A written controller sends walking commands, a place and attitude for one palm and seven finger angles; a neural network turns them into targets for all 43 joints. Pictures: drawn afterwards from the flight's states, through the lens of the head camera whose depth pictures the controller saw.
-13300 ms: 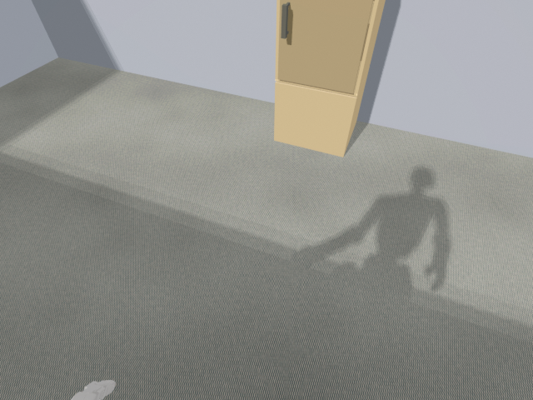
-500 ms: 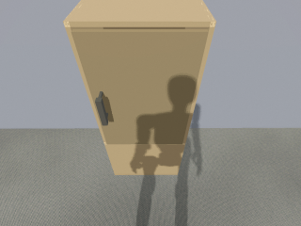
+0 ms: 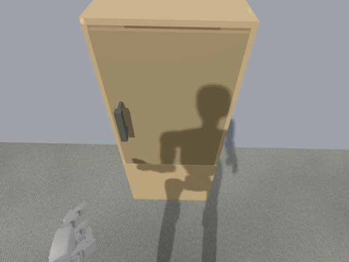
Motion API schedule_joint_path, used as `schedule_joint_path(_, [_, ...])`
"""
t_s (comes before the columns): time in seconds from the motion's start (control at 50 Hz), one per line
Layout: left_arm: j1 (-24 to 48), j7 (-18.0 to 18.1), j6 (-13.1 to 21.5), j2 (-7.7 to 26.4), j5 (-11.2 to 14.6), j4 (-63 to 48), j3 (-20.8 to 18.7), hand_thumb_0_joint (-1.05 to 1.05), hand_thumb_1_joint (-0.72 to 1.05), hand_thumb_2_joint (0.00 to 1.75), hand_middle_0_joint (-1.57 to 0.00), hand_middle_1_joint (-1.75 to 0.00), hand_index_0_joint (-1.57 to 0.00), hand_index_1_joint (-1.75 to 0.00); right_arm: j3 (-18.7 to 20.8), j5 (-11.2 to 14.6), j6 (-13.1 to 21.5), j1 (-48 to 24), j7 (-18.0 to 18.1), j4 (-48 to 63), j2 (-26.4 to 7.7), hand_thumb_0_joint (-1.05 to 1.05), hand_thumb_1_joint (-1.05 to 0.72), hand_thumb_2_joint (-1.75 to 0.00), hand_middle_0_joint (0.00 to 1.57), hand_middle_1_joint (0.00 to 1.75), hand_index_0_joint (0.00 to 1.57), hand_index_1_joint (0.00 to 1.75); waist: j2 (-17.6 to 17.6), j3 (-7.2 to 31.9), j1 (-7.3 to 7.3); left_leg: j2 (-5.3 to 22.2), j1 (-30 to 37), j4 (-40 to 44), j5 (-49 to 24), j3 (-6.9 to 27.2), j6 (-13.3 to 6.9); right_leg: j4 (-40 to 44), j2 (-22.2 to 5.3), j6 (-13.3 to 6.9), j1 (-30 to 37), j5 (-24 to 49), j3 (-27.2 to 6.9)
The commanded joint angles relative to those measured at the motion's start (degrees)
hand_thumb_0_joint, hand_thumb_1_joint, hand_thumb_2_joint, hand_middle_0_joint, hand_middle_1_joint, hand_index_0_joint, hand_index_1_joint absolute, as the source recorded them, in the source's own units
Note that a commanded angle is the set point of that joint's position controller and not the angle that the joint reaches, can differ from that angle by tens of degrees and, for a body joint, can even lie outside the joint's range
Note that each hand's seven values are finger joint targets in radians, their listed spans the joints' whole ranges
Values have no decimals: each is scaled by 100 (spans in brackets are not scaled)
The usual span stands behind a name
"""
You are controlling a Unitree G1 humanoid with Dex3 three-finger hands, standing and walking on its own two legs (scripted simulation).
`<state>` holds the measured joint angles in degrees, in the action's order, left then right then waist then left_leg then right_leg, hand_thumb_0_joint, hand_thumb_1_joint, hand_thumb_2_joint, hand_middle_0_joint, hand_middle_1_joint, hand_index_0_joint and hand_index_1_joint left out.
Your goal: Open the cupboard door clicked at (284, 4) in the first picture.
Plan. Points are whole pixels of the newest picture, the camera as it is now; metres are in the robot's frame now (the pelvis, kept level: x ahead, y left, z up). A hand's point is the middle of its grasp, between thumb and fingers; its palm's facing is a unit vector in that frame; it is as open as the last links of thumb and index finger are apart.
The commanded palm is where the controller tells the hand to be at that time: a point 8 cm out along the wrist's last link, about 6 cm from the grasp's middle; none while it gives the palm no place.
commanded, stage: raise the hand with hooked fingers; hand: left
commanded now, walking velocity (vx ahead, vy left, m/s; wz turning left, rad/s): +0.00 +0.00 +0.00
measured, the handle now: (122, 121) +0.55 +0.20 -0.04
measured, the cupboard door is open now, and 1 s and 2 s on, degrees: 0 0 0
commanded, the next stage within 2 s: move the hooked fingers beside the handle in 1.94 s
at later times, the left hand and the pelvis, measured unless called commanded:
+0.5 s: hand (100, 238) +0.18 +0.18 -0.04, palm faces -0.04 -1.00 -0.09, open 10.0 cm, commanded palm +0.16 +0.25 -0.05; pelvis -0.05 -0.05 -0.10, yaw +1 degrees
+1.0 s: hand (80, 223) +0.22 +0.24 -0.04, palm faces +0.00 -1.00 -0.04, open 12.9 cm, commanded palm +0.20 +0.29 -0.03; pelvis -0.04 +0.00 -0.08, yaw -1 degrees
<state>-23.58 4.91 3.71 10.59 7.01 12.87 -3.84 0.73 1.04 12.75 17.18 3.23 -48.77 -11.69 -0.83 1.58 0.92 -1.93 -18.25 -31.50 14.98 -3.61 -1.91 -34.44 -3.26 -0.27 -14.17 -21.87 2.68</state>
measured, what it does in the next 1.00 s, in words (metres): lowers itself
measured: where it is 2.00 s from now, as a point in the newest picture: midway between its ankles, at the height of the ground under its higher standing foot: outside the picture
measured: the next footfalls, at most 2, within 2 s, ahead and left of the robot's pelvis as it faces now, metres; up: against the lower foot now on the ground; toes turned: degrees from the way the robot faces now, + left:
none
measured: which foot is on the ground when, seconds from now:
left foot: down 0.00-1.00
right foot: down 0.00-1.00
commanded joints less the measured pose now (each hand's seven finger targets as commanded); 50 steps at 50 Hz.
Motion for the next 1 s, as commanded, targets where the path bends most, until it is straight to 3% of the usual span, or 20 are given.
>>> schedule_joint_path(0.0, [-469,-623,1384,62,249,256,-561,0,69,81,-22,-43,-22,-43,359,-72,317,-670,-43,1295,-939,0,-90,-90,20,30,20,30,-1042,-152,-79,240,-785,-716,-652,557,188,-264,368,-99,-1949,727,464])
schedule_joint_path(0.04, [-867,-1307,2242,31,497,451,-796,0,64,79,-22,-47,-22,-47,461,-126,308,-904,-147,1558,-952,0,-90,-90,20,30,20,30,-1629,407,-354,211,-1618,-1391,-526,451,241,-1134,433,-106,-2402,789,453])
schedule_joint_path(0.06, [-840,-1694,2656,29,644,399,-767,0,62,78,-22,-48,-22,-48,489,-120,328,-1024,-195,1723,-975,0,-90,-90,20,30,20,30,-1511,595,-414,159,-1926,-1665,-372,376,257,-1407,427,-121,-2563,752,362])
schedule_joint_path(0.08, [-778,-2072,2969,306,744,607,-1042,0,60,77,-22,-50,-22,-50,520,-67,330,-1021,-275,1849,-979,0,-90,-90,20,30,20,30,-1061,737,-531,107,-2105,-1883,-311,345,289,-1617,372,-177,-2585,777,195])
schedule_joint_path(0.12, [-253,-2695,3395,718,970,420,-1320,0,55,75,-22,-53,-22,-53,529,-13,392,-1113,-320,2184,-1039,0,-90,-90,20,30,20,30,-229,1231,-478,42,-2469,-2436,-82,230,263,-1939,282,-192,-2765,604,-128])
schedule_joint_path(0.18, [664,-2858,3254,1459,1187,-611,-1857,0,48,72,-23,-57,-23,-57,512,10,345,-1105,-218,2583,-1060,0,-90,-90,20,30,20,30,399,1956,-479,49,-2800,-2865,381,158,154,-1987,269,-135,-2838,-264,-618])
schedule_joint_path(0.22, [1308,-2742,3293,1486,1294,-1466,-1805,0,43,70,-23,-60,-23,-60,430,51,318,-1063,-127,2705,-918,0,-90,-90,20,30,20,30,626,2060,-304,147,-2813,-2989,870,212,89,-1677,247,-69,-3009,-1272,-894])
schedule_joint_path(0.26, [1982,-2510,3513,1620,1315,-2484,-1777,0,39,68,-24,-63,-24,-63,387,18,362,-987,4,2656,-883,0,-90,-90,20,30,20,30,1080,2117,-121,236,-2706,-3200,865,267,-1,-1628,278,-97,-3185,-1437,-997])
schedule_joint_path(0.28, [2382,-2453,3581,1606,1311,-2938,-1594,0,36,67,-24,-64,-24,-64,345,-16,384,-920,67,2596,-899,0,-90,-90,20,30,20,30,985,2160,59,282,-2756,-3308,833,341,-37,-1743,344,-98,-3316,-1339,-965])
schedule_joint_path(0.34, [1881,-2521,3451,1357,1208,-2538,-1180,0,29,64,-24,-69,-24,-69,277,12,452,-734,196,2324,-934,0,-90,-90,20,30,20,30,737,1765,271,361,-2876,-3366,746,451,-56,-1728,401,-86,-3484,-1039,-874])
schedule_joint_path(0.4, [1817,-2869,2835,1500,1248,-1472,-1202,0,22,61,-25,-74,-25,-74,200,85,438,-666,290,2160,-1006,0,-90,-90,20,30,20,30,352,1405,349,359,-3312,-3437,808,510,-51,-1594,370,15,-3453,-1021,-956])
schedule_joint_path(0.46, [1516,-3130,1889,1789,1400,-612,-1673,0,15,58,-25,-78,-25,-78,172,157,314,-711,328,2271,-1049,0,-90,-90,20,30,20,30,-46,1538,56,289,-3554,-3302,743,479,-32,-1327,201,119,-2836,-1012,-1147])
schedule_joint_path(0.52, [1178,-3116,1374,2074,1646,-496,-2374,0,8,55,-26,-82,-26,-82,176,149,166,-762,271,2451,-1002,0,-90,-90,20,30,20,30,-360,2068,-306,246,-3528,-3185,244,535,11,-1416,27,275,-1984,140,-1239])
schedule_joint_path(0.58, [1063,-2782,1732,2002,1685,-987,-2687,0,1,52,-26,-87,-26,-87,239,74,179,-685,163,2439,-855,0,-90,-90,20,30,20,30,-53,2480,-471,290,-3172,-3056,-327,531,44,-1829,100,286,-1851,1353,-983])
schedule_joint_path(0.62, [1166,-2601,2176,1842,1607,-1205,-2589,0,-3,50,-27,-90,-27,-90,285,23,216,-578,88,2319,-813,0,-90,-90,20,30,20,30,-49,2459,-367,304,-2991,-2956,-493,506,55,-2018,205,221,-2050,1644,-737])
schedule_joint_path(0.7, [1505,-2689,2750,1503,1393,-989,-1988,0,-13,46,-27,-96,-27,-96,355,7,259,-431,26,2140,-972,0,-90,-90,20,30,20,30,147,2107,-65,303,-2747,-2973,-347,509,15,-2232,389,69,-2977,970,-366])
schedule_joint_path(0.76, [1619,-2938,2751,1441,1376,-764,-1746,0,-20,43,-28,-100,-28,-100,383,66,286,-347,64,2146,-1129,0,-90,-90,20,30,20,30,327,2009,50,298,-2508,-2833,-23,542,-15,-2149,453,-21,-3432,240,-173])
schedule_joint_path(0.88, [1828,-2912,2508,2198,1520,-1346,-2382,0,-34,37,-29,-110,-29,-110,334,82,273,-331,126,2370,-1213,0,-90,-90,20,30,20,30,662,2486,-207,344,-1853,-2446,-242,736,43,-2215,541,-149,-3272,222,79])
schedule_joint_path(0.94, [1753,-2670,2527,2005,1486,-1532,-2315,0,-41,34,-29,-114,-29,-114,292,62,234,-379,89,2404,-1147,0,-90,-90,20,30,20,30,953,2440,-238,384,-1517,-2291,-404,815,128,-2218,531,-160,-3365,236,179])
schedule_joint_path(0.98, [1838,-2599,2444,1865,1447,-1322,-2194,0,-45,32,-30,-117,-30,-117,266,55,184,-335,61,2410,-1154,0,-90,-90,20,30,20,30,932,2202,-139,415,-1509,-2245,-347,912,172,-2236,578,-170,-3527,171,247])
